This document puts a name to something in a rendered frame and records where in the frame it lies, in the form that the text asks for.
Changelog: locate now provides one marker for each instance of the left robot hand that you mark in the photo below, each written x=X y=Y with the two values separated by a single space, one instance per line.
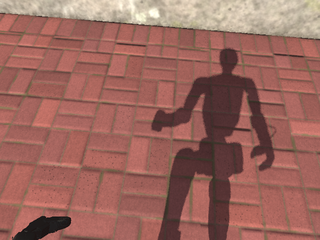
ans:
x=43 y=226

